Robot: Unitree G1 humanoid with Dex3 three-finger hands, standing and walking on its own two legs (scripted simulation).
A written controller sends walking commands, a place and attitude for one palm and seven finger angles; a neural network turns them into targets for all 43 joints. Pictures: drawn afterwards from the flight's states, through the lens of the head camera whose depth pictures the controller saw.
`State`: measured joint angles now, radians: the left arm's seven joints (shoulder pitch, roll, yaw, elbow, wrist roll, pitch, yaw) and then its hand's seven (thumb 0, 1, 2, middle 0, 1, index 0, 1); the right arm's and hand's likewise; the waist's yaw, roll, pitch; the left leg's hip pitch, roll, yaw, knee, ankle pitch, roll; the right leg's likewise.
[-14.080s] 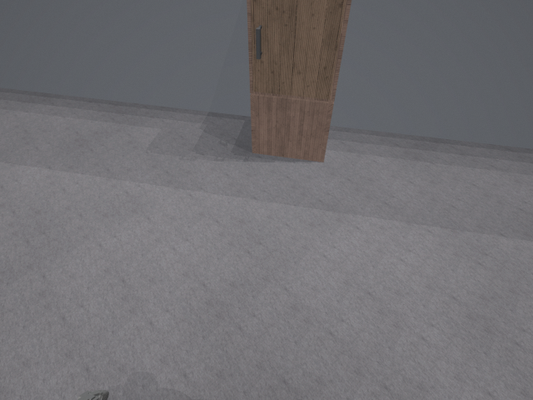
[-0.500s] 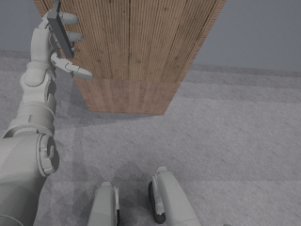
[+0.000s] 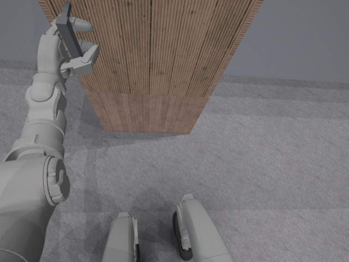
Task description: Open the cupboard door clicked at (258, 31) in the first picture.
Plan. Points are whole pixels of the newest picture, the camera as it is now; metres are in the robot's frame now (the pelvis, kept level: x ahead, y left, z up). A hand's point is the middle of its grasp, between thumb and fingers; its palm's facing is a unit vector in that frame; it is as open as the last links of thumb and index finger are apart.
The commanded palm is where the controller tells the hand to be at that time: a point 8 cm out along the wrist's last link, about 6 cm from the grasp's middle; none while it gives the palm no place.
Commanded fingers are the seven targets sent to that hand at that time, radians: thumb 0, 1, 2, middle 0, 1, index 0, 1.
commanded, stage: close the thumb around the handle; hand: left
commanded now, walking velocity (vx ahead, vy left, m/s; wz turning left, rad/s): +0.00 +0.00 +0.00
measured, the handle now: (75, 39) +0.59 +0.15 +0.05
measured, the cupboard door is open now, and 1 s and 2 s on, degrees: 0 26 42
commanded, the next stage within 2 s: pull the door open along its arc in 0.16 s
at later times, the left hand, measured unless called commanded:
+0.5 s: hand (86, 64) +0.53 +0.12 +0.05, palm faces -0.14 -0.99 -0.03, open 5.2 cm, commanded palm +0.49 +0.17 +0.05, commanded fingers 0.00 0.90 0.90 -0.40 -1.35 -0.40 -1.35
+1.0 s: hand (112, 126) +0.39 +0.08 +0.05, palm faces +0.22 -0.98 +0.02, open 5.3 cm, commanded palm +0.33 +0.12 +0.05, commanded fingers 0.00 0.90 0.90 -0.40 -1.35 -0.40 -1.35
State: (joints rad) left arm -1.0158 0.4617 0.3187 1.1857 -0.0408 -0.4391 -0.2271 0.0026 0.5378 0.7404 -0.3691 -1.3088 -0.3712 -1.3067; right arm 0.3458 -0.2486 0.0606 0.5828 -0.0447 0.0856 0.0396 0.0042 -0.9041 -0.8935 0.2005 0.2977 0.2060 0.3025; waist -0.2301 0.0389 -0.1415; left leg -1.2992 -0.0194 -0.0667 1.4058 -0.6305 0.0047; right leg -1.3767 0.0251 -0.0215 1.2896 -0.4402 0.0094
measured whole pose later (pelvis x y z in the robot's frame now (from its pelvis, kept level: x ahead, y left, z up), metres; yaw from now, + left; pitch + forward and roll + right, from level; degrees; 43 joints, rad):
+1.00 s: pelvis +0.02 -0.01 +0.03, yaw +1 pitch +24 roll +0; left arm -0.22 -0.02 -0.02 0.48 0.03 -0.50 0.34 0.01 0.79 0.80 -0.38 -1.35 -0.39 -1.35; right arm 0.20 -0.20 -0.01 0.50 -0.07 0.04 0.07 0.01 -0.91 -0.89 0.20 0.30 0.20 0.30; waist -0.05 0.01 -0.19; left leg -1.06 -0.03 -0.05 1.28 -0.63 -0.01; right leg -1.17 0.01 0.00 1.24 -0.48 -0.01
